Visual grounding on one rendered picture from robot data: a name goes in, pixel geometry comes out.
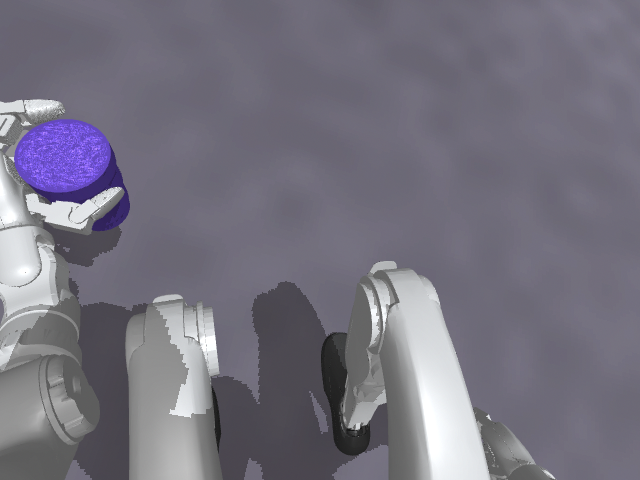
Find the left robot hand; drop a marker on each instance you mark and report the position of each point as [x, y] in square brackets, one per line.
[19, 203]

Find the right robot arm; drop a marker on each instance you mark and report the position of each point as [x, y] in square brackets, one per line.
[531, 472]

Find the right robot hand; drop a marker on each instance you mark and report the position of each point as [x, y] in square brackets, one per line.
[503, 451]

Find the left robot arm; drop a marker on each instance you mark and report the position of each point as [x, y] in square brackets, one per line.
[46, 403]

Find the right robot foot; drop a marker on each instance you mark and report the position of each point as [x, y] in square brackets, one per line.
[334, 374]

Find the cup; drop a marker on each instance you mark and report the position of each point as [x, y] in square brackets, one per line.
[71, 161]

